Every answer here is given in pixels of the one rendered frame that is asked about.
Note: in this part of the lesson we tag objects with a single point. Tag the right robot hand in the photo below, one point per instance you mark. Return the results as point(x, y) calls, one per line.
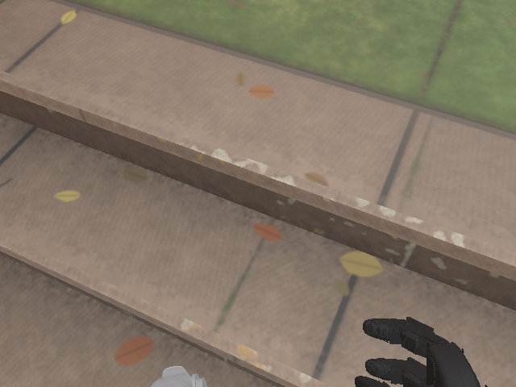
point(447, 365)

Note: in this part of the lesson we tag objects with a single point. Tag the left robot shin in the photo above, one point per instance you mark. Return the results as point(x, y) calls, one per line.
point(174, 370)

